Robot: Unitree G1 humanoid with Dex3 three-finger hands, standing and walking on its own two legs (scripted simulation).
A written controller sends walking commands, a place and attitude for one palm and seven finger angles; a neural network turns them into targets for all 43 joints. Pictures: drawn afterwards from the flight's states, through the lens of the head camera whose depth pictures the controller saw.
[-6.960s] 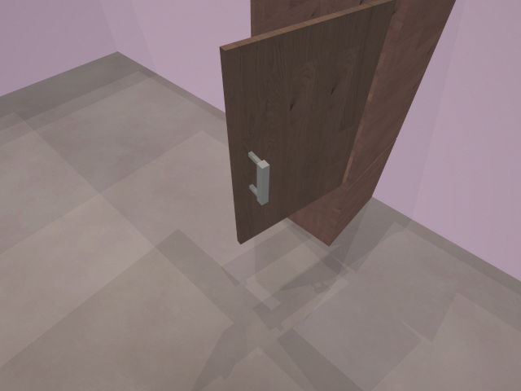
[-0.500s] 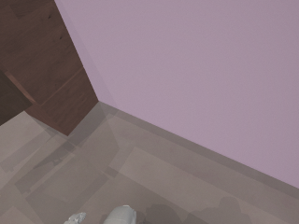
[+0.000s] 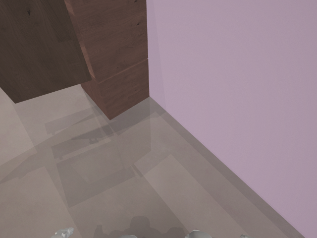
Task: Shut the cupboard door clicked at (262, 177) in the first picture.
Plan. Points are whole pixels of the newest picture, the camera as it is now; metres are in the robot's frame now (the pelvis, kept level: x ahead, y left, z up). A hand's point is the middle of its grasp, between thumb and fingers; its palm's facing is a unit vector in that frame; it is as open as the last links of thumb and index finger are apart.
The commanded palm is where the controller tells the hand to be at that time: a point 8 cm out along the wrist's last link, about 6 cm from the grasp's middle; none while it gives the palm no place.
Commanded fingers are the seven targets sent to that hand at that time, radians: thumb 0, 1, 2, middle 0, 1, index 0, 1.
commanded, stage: turn to face it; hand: left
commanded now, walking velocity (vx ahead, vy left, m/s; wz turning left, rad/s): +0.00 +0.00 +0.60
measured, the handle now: out of the picture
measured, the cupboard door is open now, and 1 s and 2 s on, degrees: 77 77 77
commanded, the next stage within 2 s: take the last steps up to it in 0.72 s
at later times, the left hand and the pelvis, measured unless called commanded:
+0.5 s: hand out of the picture -0.03 +0.18 -0.19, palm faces +0.37 -0.90 -0.23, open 7.3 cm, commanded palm none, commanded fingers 0.00 0.90 0.90 -0.20 -0.30 -0.20 -0.30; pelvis +0.00 -0.02 -0.01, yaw +19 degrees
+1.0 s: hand out of the picture -0.01 +0.13 -0.15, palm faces +0.49 -0.84 -0.24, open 7.4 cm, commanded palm none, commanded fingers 0.00 0.90 0.90 -0.20 -0.30 -0.20 -0.30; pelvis +0.03 -0.06 +0.01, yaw +27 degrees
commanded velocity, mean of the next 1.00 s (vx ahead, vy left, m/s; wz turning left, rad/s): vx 0.06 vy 0.03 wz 0.37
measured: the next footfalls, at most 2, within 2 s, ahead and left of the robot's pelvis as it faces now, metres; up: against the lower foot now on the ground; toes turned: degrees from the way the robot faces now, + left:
right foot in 0.08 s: +0.04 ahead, -0.14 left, +0.00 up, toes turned +1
left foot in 0.48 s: +0.01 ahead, +0.09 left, +0.00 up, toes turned +23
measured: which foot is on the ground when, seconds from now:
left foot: down 0.00-0.10, up 0.12-0.46, down 0.48-0.86, up 0.88-1.00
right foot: up 0.00-0.06, down 0.08-0.48, up 0.50-0.84, down 0.86-1.00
